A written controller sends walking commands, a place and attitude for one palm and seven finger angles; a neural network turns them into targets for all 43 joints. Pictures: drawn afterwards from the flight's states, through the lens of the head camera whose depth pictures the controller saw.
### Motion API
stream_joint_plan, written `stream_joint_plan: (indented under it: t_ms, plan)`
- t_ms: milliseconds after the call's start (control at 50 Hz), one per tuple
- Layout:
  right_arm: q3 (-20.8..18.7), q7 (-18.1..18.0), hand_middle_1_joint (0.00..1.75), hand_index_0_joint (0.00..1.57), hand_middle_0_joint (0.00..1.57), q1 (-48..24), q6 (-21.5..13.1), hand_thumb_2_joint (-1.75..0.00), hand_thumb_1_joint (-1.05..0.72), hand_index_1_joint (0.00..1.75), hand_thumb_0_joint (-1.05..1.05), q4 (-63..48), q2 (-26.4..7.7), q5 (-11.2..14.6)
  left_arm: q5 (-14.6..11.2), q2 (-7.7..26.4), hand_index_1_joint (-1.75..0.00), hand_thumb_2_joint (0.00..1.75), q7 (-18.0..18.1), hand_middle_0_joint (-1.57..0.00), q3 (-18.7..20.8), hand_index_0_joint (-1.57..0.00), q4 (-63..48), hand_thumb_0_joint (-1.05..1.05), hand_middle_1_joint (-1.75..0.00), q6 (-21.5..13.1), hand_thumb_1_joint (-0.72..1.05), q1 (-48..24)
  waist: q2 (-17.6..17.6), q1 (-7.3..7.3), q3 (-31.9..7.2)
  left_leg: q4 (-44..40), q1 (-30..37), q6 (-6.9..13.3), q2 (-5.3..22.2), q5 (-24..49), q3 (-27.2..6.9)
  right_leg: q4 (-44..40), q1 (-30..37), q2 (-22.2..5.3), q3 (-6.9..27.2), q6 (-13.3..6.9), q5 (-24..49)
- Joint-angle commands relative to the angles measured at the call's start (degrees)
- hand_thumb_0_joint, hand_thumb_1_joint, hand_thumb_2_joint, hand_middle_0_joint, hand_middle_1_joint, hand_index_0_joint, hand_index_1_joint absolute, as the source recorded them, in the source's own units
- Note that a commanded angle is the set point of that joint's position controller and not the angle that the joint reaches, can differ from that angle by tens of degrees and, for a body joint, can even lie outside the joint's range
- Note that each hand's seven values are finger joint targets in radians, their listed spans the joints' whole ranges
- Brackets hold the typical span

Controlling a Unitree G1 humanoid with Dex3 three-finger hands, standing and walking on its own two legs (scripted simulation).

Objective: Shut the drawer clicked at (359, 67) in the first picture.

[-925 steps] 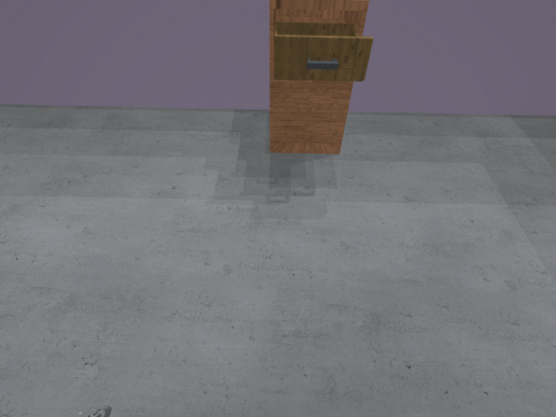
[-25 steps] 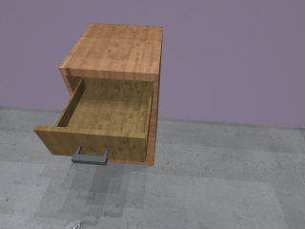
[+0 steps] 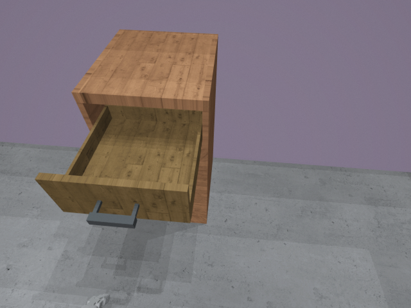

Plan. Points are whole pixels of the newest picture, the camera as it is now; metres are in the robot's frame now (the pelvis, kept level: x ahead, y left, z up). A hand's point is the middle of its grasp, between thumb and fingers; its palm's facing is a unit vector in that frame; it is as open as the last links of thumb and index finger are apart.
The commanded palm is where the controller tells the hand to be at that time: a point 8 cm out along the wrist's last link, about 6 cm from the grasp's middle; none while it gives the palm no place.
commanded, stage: come to a stop and stand still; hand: left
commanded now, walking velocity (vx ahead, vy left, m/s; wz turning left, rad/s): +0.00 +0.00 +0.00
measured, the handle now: (114, 213) +0.35 +0.24 -0.09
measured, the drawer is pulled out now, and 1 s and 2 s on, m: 0.29 0.29 0.29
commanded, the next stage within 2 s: look again from close up in 0.78 s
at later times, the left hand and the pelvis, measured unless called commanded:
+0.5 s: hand out of the picture +0.06 +0.22 -0.15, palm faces +0.06 -0.94 -0.34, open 16.4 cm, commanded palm none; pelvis -0.02 -0.02 +0.00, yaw +1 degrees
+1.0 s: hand out of the picture -0.05 +0.20 -0.16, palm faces -0.03 -0.96 -0.27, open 16.7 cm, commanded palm none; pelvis -0.02 -0.01 +0.01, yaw +0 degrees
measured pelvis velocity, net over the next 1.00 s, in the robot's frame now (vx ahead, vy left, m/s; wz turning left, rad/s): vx -0.02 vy -0.01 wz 0.01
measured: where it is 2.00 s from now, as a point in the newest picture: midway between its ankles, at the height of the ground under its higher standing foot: outside the picture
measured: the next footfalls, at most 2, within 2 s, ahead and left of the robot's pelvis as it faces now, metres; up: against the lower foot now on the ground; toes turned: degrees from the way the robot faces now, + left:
none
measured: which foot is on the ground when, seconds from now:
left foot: down 0.00-1.00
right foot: down 0.00-1.00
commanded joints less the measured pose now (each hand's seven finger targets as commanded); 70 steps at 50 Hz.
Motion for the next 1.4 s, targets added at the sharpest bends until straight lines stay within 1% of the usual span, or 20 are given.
stream_joint_plan:
  t_ms: [0,40,60,80,100,160,180,240,320,420,600,740,800,880,1140,1180,1260,1280,1360,1380]
  plan:
    - [-1.85,-0.54,0.3,0.2,0.2,-0.63,-1.58,-0.9,-0.9,0.3,0.0,-6.05,-8.38,-0.29,0.75,7.41,-0.3,0.3,0.99,-0.15,0.72,-0.15,-2.93,0.0,-0.3,-1.72,-0.5,4.15,-2.98,1.42,-6.35,0.22,0.63,-0.4,6.29,15.85,-7.7,-1.93,1.95,-3.35,3.88,-3.81,15.86]
    - [-2.05,-0.76,0.3,0.2,0.2,-0.19,-1.4,-0.9,-0.9,0.3,0.0,-5.6,-8.98,-0.2,0.62,8.41,-0.3,0.3,1.21,-0.15,1.0,-0.15,-2.9,0.0,-0.3,-1.88,-0.5,4.07,-1.06,1.19,-7.35,1.65,2.1,-0.72,6.27,21.28,-6.9,-0.46,2.91,-4.11,4.01,-4.1,24.16]
    - [-2.12,-0.82,0.3,0.2,0.2,-0.5,-1.15,-0.9,-0.9,0.3,0.0,-5.57,-8.98,-0.12,0.57,8.71,-0.3,0.3,1.3,-0.15,1.04,-0.15,-2.84,0.0,-0.3,-1.85,-0.5,4.31,-0.3,1.29,-6.8,1.99,2.28,-0.83,6.28,21.49,-6.65,-0.58,3.01,-4.42,4.13,-4.11,25.86]
    - [-1.75,-0.64,0.3,0.2,0.2,-0.37,-0.9,-0.9,-0.9,0.3,0.0,-5.3,-8.24,-0.22,0.66,8.08,-0.3,0.3,1.37,-0.15,0.63,-0.15,-2.87,0.0,-0.3,-1.72,-0.5,5.21,-1.92,1.38,-6.7,2.84,2.74,-0.89,6.12,23.03,-6.1,-0.31,3.36,-4.32,4.61,-4.14,29.63]
    - [-1.77,-0.66,0.3,0.2,0.2,-0.5,-0.59,-0.9,-0.9,0.3,0.0,-5.18,-8.59,-0.06,0.52,8.73,-0.3,0.3,1.43,-0.15,0.7,-0.15,-2.53,0.0,-0.3,-1.73,-0.5,5.35,-1.96,1.22,-5.85,2.81,2.17,-1.09,5.89,20.72,-5.9,-0.83,3.65,-4.96,4.91,-4.11,30.66]
    - [-1.73,-0.53,0.3,0.2,0.2,-2.53,0.08,-0.9,-0.9,0.3,0.0,-4.69,-9.33,0.04,0.54,9.89,-0.3,0.3,1.3,-0.15,0.7,-0.15,-2.24,0.0,-0.3,-1.5,-0.5,3.58,-1.67,1.02,-1.27,0.12,0.72,-1.4,5.97,13.13,-6.23,-3.54,1.15,-4.96,5.0,-4.0,22.8]
    - [-1.4,-0.29,0.3,0.2,0.2,-2.45,0.2,-0.9,-0.9,0.3,0.0,-4.22,-8.8,0.0,0.7,9.1,-0.3,0.3,1.25,-0.15,0.35,-0.15,-2.31,0.0,-0.3,-1.29,-0.5,3.76,-1.66,1.16,-1.23,-0.4,1.51,-1.29,6.16,14.16,-6.12,-3.83,0.92,-4.3,5.05,-3.84,21.25]
    - [-1.15,-0.14,0.3,0.2,0.2,-4.1,0.43,-0.9,-0.9,0.3,0.0,-3.34,-9.44,0.08,0.65,9.81,-0.3,0.3,1.03,-0.15,0.27,-0.15,-1.21,0.0,-0.3,-1.29,-0.5,3.35,-0.81,1.32,0.83,-2.12,1.09,-1.43,6.15,9.54,-6.29,-6.71,-0.13,-4.44,5.56,-3.41,15.29]
    - [-0.72,0.07,0.3,0.2,0.2,-4.37,0.48,-0.9,-0.9,0.3,0.0,-1.84,-9.3,0.12,0.68,9.45,-0.3,0.3,0.8,-0.15,0.03,-0.15,-0.05,0.0,-0.3,-1.24,-0.5,3.15,-0.79,1.27,1.29,-3.96,1.38,-1.55,6.18,6.85,-6.59,-9.2,-0.45,-4.14,5.7,-3.1,10.15]
    - [-0.43,0.12,0.3,0.2,0.2,-4.06,0.33,-0.9,-0.9,0.3,0.0,0.16,-9.05,0.17,0.64,8.72,-0.3,0.3,0.72,-0.15,-0.03,-0.15,1.51,0.0,-0.3,-1.37,-0.5,3.48,-0.89,1.44,0.08,-5.42,2.33,-1.6,6.58,7.6,-6.88,-10.16,1.02,-4.02,5.2,-2.84,10.47]
    - [0.03,0.25,0.3,0.2,0.2,-2.43,0.55,-0.9,-0.9,0.3,0.0,3.9,-7.89,0.38,0.58,7.92,-0.3,0.3,0.69,-0.15,-0.23,-0.15,4.28,0.0,-0.3,-1.29,-0.5,4.76,-1.05,1.73,2.54,-7.97,1.14,-1.76,6.55,3.73,-7.13,-12.8,0.35,-3.96,5.01,-2.52,4.42]
    - [0.23,0.1,0.3,0.2,0.2,-0.44,0.15,-0.9,-0.9,0.3,0.0,6.46,-6.97,0.7,0.39,7.22,-0.3,0.3,0.8,-0.15,-0.45,-0.15,6.56,0.0,-0.3,-1.58,-0.5,6.38,-0.37,1.84,1.16,-8.65,1.54,-1.67,6.92,6.55,-7.21,-11.87,2.66,-4.04,4.48,-2.52,8.67]
    - [0.33,0.05,0.3,0.2,0.2,0.21,0.26,-0.9,-0.9,0.3,0.0,7.21,-6.76,0.81,0.4,6.77,-0.3,0.3,0.85,-0.15,-0.71,-0.15,7.32,0.0,-0.3,-1.48,-0.5,6.92,-0.88,1.8,2.88,-9.25,0.93,-1.71,6.97,5.35,-7.22,-12.16,1.88,-3.94,4.37,-2.37,7.13]
    - [0.42,-0.07,0.3,0.2,0.2,1.18,0.15,-0.9,-0.9,0.3,0.0,8.05,-6.19,1.01,0.38,6.22,-0.3,0.3,0.96,-0.15,-1.01,-0.15,8.42,0.0,-0.3,-1.52,-0.5,8.51,-0.39,1.8,2.52,-9.5,1.31,-1.56,7.08,5.8,-7.27,-11.83,2.16,-3.91,4.07,-2.29,7.77]
    - [0.05,-0.76,0.3,0.2,0.2,2.72,-0.25,-0.9,-0.9,0.3,0.0,8.17,-3.83,1.03,0.85,1.02,-0.3,0.3,1.41,-0.15,-1.02,-0.15,11.09,0.0,-0.3,-1.47,-0.5,13.06,1.38,1.65,4.22,-10.48,1.51,-1.15,7.06,3.98,-7.76,-10.71,0.32,-3.7,3.05,-1.98,7.85]
    - [-0.08,-0.82,0.3,0.2,0.2,2.97,-0.34,-0.9,-0.9,0.3,0.0,7.95,-3.6,1.13,0.96,0.82,-0.3,0.3,1.45,-0.15,-0.94,-0.15,11.11,0.0,-0.3,-1.54,-0.5,13.55,0.58,1.68,3.7,-10.16,1.77,-1.0,7.13,4.83,-7.86,-10.44,0.59,-3.59,2.83,-1.86,8.61]
    - [-0.2,-0.99,0.3,0.2,0.2,3.03,-0.5,-0.9,-0.9,0.3,0.0,7.73,-2.74,1.08,0.97,-0.45,-0.3,0.3,1.51,-0.15,-0.79,-0.15,11.44,0.0,-0.3,-1.6,-0.5,14.13,1.19,1.73,4.11,-10.1,1.49,-0.94,7.06,4.93,-7.7,-10.21,0.46,-3.72,2.66,-1.82,9.02]
    - [-0.2,-0.98,0.3,0.2,0.2,3.17,-0.47,-0.9,-0.9,0.3,0.0,7.8,-2.82,1.14,1.07,-0.28,-0.3,0.3,1.52,-0.15,-0.79,-0.15,11.46,0.0,-0.3,-1.57,-0.5,14.25,0.24,1.73,4.51,-10.15,1.34,-0.91,7.13,4.88,-7.92,-10.18,0.21,-3.55,2.7,-1.78,8.85]
    - [-0.21,-1.12,0.3,0.2,0.2,3.6,-0.55,-0.9,-0.9,0.3,0.0,7.68,-2.42,0.96,1.06,-1.2,-0.3,0.3,1.53,-0.15,-0.61,-0.15,11.62,0.0,-0.3,-1.53,-0.5,14.65,1.18,1.72,4.75,-10.44,1.2,-0.83,7.08,4.76,-8.1,-9.85,0.16,-3.52,2.64,-1.83,9.14]
    - [-0.29,-1.09,0.3,0.2,0.2,3.75,-0.53,-0.9,-0.9,0.3,0.0,7.6,-2.4,1.07,1.12,-1.0,-0.3,0.3,1.53,-0.15,-0.57,-0.15,11.57,0.0,-0.3,-1.53,-0.5,14.7,0.16,1.84,4.79,-10.42,1.17,-0.73,7.25,4.83,-8.13,-10.01,0.28,-3.49,2.51,-1.75,9.06]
